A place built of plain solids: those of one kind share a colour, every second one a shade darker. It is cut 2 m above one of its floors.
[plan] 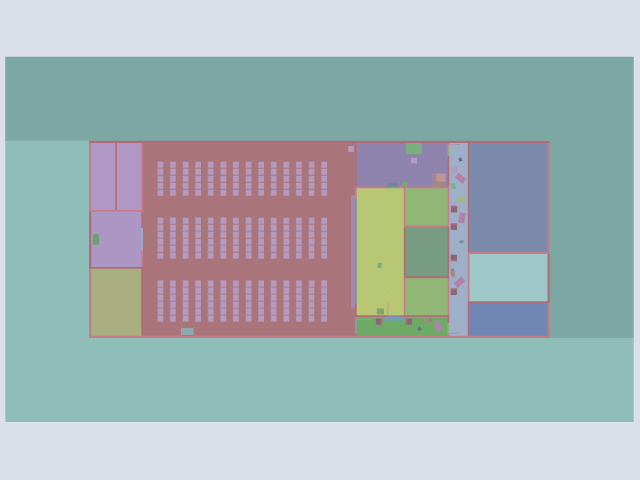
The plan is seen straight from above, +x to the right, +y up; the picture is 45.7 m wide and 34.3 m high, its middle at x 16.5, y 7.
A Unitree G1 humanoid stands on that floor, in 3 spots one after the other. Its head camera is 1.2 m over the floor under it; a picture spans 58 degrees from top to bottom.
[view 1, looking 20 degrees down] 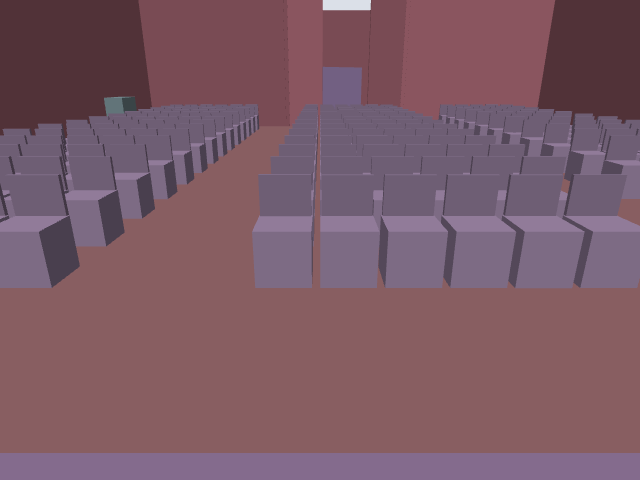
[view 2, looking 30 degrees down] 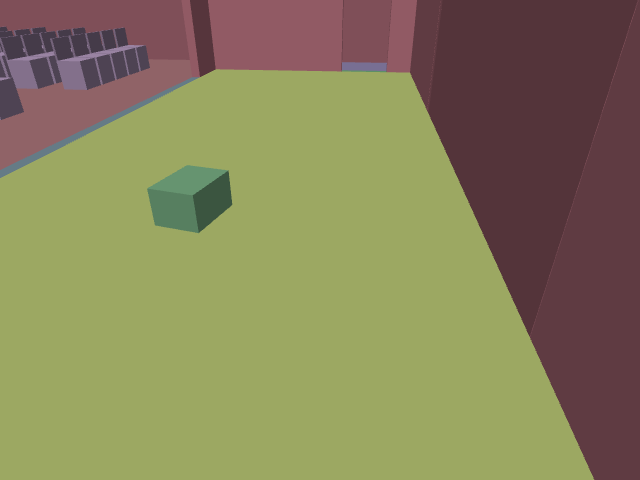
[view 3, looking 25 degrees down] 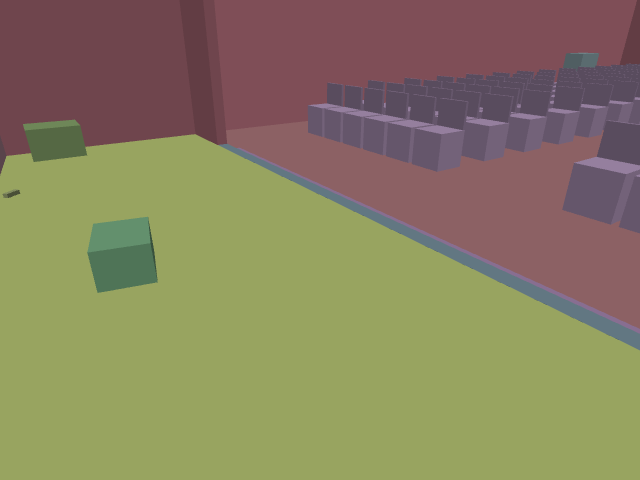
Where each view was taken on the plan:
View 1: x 20.00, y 6.16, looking -180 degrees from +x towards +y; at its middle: floor_hall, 4.35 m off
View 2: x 21.78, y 2.89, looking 96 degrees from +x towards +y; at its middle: floor_platform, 2.40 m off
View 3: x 21.07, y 7.58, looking -124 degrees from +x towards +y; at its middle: floor_platform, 2.84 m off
